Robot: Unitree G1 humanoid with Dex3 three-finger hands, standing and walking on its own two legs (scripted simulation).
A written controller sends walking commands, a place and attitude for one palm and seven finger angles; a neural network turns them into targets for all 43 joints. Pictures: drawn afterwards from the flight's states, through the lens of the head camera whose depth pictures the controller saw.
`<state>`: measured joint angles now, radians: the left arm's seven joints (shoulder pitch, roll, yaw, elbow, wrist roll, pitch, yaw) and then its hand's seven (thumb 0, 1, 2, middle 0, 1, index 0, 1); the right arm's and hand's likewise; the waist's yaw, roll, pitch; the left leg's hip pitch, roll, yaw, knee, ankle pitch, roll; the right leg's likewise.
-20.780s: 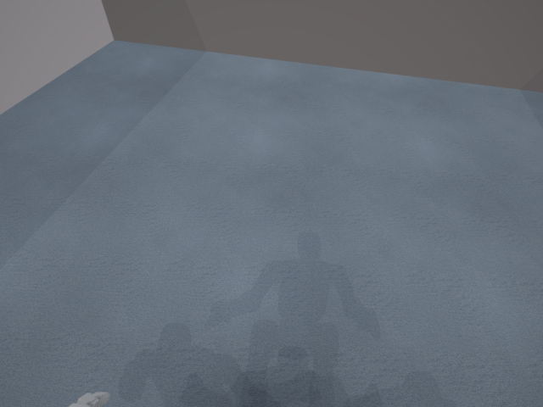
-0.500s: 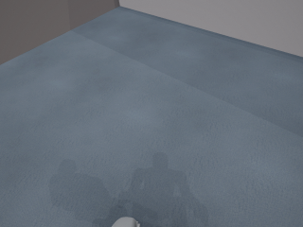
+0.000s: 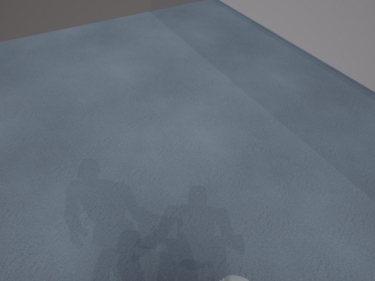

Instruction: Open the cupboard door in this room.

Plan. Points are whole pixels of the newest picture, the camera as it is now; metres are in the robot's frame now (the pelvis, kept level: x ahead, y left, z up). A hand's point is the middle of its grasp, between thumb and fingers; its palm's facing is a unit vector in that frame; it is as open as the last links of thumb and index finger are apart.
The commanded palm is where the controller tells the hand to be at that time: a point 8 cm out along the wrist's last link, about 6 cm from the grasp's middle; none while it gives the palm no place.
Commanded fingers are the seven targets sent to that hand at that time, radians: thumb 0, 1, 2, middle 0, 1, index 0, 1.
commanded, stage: turn or walk to find it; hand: left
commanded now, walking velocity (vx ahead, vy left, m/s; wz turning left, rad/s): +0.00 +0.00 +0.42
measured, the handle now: out of the picture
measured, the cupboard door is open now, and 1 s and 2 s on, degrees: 0 0 0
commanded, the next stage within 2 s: none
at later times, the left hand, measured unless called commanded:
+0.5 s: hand out of the picture +0.03 +0.13 -0.14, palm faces +0.24 -0.93 -0.29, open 7.3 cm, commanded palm none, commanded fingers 0.00 0.90 0.90 -0.20 -0.30 -0.20 -0.30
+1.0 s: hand out of the picture -0.11 +0.17 -0.18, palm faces +0.49 -0.84 -0.24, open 7.4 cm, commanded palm none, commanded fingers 0.00 0.90 0.90 -0.20 -0.30 -0.20 -0.30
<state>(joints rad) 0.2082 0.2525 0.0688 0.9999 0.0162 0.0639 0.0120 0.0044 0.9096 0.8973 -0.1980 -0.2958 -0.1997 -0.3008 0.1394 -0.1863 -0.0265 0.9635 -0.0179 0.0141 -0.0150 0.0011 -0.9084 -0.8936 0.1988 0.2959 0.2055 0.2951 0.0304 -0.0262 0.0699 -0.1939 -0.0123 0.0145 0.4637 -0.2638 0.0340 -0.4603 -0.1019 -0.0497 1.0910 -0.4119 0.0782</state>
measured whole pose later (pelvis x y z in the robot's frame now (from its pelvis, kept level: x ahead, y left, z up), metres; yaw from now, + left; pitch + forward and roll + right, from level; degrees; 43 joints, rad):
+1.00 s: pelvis -0.04 -0.03 +0.00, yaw +26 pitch -1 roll -1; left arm 0.23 0.25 0.07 1.01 0.02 0.07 0.01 0.00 0.91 0.90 -0.20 -0.30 -0.20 -0.30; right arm 0.12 -0.19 -0.03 0.96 -0.02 0.02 -0.01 0.00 -0.91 -0.89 0.20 0.30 0.21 0.30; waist 0.04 -0.03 0.07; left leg -0.20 -0.01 0.02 0.48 -0.27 0.04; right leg -0.44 -0.11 -0.06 1.07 -0.43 0.07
